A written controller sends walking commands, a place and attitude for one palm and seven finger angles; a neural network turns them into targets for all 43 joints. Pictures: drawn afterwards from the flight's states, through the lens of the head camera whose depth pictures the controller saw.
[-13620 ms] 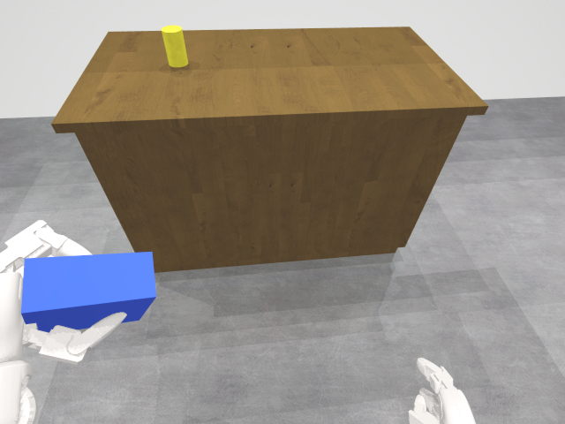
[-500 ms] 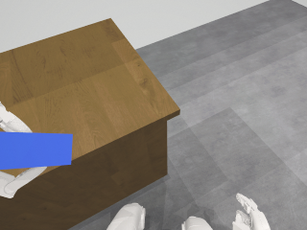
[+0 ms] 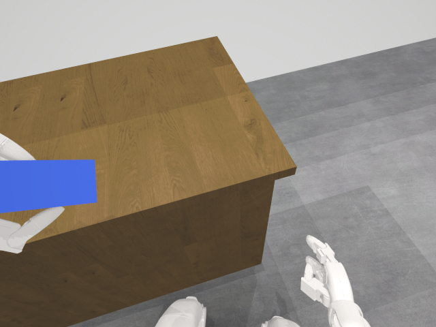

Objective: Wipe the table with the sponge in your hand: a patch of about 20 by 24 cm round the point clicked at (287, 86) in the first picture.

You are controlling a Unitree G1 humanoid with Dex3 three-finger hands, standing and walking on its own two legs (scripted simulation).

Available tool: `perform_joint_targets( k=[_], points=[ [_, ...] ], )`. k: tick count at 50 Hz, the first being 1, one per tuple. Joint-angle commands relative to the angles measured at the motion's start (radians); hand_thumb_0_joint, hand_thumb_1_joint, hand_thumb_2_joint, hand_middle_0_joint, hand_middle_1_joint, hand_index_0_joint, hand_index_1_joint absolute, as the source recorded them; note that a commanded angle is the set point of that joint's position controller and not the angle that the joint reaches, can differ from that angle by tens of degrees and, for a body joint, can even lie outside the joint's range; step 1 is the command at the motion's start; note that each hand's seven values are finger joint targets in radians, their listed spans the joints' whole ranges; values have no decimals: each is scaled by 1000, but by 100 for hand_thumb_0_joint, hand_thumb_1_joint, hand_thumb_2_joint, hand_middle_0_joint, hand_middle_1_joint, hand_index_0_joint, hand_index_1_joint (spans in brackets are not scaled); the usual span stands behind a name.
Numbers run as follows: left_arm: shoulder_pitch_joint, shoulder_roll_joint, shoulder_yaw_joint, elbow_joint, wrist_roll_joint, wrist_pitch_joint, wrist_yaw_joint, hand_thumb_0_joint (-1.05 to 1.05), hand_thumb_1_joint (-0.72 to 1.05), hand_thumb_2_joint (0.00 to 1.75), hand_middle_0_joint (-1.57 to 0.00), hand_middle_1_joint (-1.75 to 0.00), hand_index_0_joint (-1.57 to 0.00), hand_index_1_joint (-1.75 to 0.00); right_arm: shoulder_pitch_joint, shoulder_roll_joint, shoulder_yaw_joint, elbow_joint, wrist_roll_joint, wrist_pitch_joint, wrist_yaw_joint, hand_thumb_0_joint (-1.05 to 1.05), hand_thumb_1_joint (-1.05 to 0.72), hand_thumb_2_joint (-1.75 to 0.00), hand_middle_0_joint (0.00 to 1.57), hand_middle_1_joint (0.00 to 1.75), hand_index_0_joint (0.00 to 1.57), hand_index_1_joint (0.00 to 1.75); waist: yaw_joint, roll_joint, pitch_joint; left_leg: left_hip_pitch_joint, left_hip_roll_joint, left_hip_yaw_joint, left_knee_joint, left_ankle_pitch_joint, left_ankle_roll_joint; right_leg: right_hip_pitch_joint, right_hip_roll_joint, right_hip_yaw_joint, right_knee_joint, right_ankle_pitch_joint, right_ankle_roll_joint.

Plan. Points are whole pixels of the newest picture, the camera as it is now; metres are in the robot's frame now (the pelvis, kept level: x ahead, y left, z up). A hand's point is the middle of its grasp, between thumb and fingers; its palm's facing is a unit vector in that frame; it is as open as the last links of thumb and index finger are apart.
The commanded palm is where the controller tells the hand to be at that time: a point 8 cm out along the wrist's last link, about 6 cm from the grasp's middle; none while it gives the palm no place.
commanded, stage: shuffle to correct the standing spot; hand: left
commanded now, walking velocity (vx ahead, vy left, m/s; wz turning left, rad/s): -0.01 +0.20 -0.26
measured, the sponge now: (49, 186) +0.23 +0.22 +0.23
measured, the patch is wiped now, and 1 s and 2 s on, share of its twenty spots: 0.00 0.00 0.00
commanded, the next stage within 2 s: come to a stop and stand still in 0.60 s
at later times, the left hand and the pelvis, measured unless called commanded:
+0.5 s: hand out of the picture +0.22 +0.27 +0.23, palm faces +0.29 -0.73 -0.62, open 9.3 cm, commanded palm +0.16 +0.33 +0.21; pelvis -0.02 +0.06 +0.02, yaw -4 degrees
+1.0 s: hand out of the picture +0.19 +0.35 +0.23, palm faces +0.35 -0.75 -0.56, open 9.3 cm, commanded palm +0.13 +0.39 +0.21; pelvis -0.06 +0.13 +0.01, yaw -6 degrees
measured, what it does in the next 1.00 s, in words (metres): steps to the left: left foot, then left foot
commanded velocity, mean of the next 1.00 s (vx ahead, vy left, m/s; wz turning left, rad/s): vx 0.04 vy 0.08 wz -0.03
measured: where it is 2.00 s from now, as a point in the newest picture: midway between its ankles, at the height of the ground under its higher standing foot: outside the picture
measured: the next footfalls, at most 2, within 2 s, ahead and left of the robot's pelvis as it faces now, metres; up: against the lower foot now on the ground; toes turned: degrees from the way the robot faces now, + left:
left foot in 0.32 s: +0.02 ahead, +0.19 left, +0.00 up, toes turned +2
left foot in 0.78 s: +0.00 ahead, +0.30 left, +0.00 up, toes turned -2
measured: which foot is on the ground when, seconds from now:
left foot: up 0.00-0.30, down 0.32-0.48, up 0.50-0.76, down 0.78-1.00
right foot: down 0.00-0.78, up 0.80-0.98, down 1.00-1.00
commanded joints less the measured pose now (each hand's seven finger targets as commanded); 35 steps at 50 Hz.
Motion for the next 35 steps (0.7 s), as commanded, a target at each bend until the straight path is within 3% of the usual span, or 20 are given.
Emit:
perform_joint_targets(
  k=[1,3,5,8,11,13,15,16,17,19,21,23,24,25,26,28,29,31,33,35],
  points=[
    [-127,68,16,94,-8,37,-4,0,10,130,-120,-160,-120,-160,24,-170,-71,-97,2,-27,16,0,-90,-90,20,30,20,30,-59,-374,-123,-137,-10,-117,403,24,-23,104,-356,666,-596,233,-57],
    [-40,53,8,146,-8,37,-1,0,10,130,-120,-160,-120,-160,19,-143,-42,-74,-11,-16,8,0,-90,-90,20,30,20,30,-60,-240,-126,-110,17,-80,336,98,-28,117,-283,448,-513,232,-85],
    [-44,22,-44,110,-1,23,11,0,10,130,-120,-160,-120,-160,11,-138,-34,-73,-22,-10,2,0,-90,-90,20,30,20,30,-59,-205,-182,-18,-7,-17,109,60,-13,161,-238,366,-500,199,-60],
    [-107,55,-67,-87,8,-2,39,0,10,130,-120,-160,-120,-160,-20,-137,-39,-105,-35,-29,-17,0,-90,-90,20,30,20,30,-40,-267,-218,90,-53,71,-185,25,12,208,-226,348,-564,68,-53],
    [-58,131,-6,-245,8,-36,57,0,10,130,-120,-160,-120,-160,1,-134,-49,-118,-33,-54,-29,0,-90,-90,20,30,20,30,-24,-243,-265,228,-64,100,-471,53,47,250,-242,332,-508,166,-46],
    [36,148,26,-296,9,-52,61,0,10,130,-120,-160,-120,-160,18,-145,-65,-125,-26,-56,-34,0,-90,-90,20,30,20,30,-29,-82,-304,313,-54,95,-595,206,53,283,-198,254,-383,327,-13],
    [123,161,57,-315,12,-64,60,0,10,130,-120,-160,-120,-160,25,-176,-91,-133,-10,-56,-31,0,-90,-90,20,30,20,30,-26,116,-326,363,68,10,-621,398,79,262,-110,132,-185,408,24],
    [152,155,69,-307,16,-63,55,0,10,130,-120,-160,-120,-160,34,-191,-104,-138,-2,-52,-21,0,-90,-90,20,30,20,30,-25,205,-300,392,136,-44,-591,542,105,160,-48,54,-77,263,45],
    [180,158,85,-293,15,-64,45,0,10,130,-120,-160,-120,-160,54,-205,-117,-131,3,-48,-10,0,-90,-90,20,30,20,30,-33,218,-270,435,170,-57,-583,664,120,36,-3,23,17,63,45],
    [268,171,130,-216,11,-65,39,0,10,130,-120,-160,-120,-160,72,-187,-107,-127,2,-34,-1,0,-90,-90,20,30,20,30,-45,396,-215,422,170,-50,-512,771,141,-76,18,-17,-9,-57,48],
    [162,154,132,-154,5,-72,29,0,10,130,-120,-160,-120,-160,70,-204,-101,-113,4,-18,6,0,-90,-90,20,30,20,30,-44,271,-159,252,155,-22,-461,666,113,61,3,-30,-175,64,43],
    [100,106,97,-49,-1,-60,17,0,10,130,-120,-160,-120,-160,96,-209,-105,-103,12,-10,4,0,-90,-90,20,30,20,30,-29,34,-204,113,104,5,-242,384,80,317,-42,-5,-403,346,38],
    [92,90,61,1,-5,-46,17,0,10,130,-120,-160,-120,-160,97,-179,-100,-106,15,-11,1,0,-90,-90,20,30,20,30,-40,-204,-219,8,25,60,-44,177,51,403,-195,153,-452,506,-12],
    [99,114,80,41,-26,-48,20,0,10,130,-120,-160,-120,-160,92,-194,-110,-126,13,-23,-3,0,-90,-90,20,30,20,30,-47,-364,-226,-84,-26,2,150,-103,24,370,-356,411,-502,567,-76],
    [110,70,50,60,-31,-38,18,0,10,130,-120,-160,-120,-160,129,-216,-127,-113,12,-19,1,0,-90,-90,20,30,20,30,-46,-418,-214,-72,-13,-90,237,-82,6,271,-405,518,-572,397,-75],
    [127,58,32,54,-28,-20,14,0,10,130,-120,-160,-120,-160,90,-181,-108,-100,5,-3,6,0,-90,-90,20,30,20,30,-49,-344,-131,-63,45,-125,301,-23,0,75,-397,500,-596,20,-124],
    [70,79,27,9,-24,-19,13,0,10,130,-120,-160,-120,-160,74,-174,-95,-90,-1,9,9,0,-90,-90,20,30,20,30,-58,-286,-148,-31,56,-121,265,-21,4,42,-386,444,-562,-24,-123],
    [-10,50,-31,-38,-10,-24,18,0,10,130,-120,-160,-120,-160,48,-140,-60,-90,-19,11,4,0,-90,-90,20,30,20,30,-78,-286,-153,108,47,-48,112,26,17,-92,-309,273,-568,-147,-64],
    [-87,76,-46,-121,2,-26,31,0,10,130,-120,-160,-120,-160,38,-132,-57,-87,-28,-16,-13,0,-90,-90,20,30,20,30,-69,-304,-146,232,4,40,-97,6,34,-142,-272,236,-576,-285,-40],
    [-132,99,-48,-219,4,-36,42,0,10,130,-120,-160,-120,-160,40,-125,-53,-79,-34,-48,-33,0,-90,-90,20,30,20,30,-57,-199,-158,364,-30,85,-343,16,50,-155,-243,211,-516,-291,-27]
  ],
)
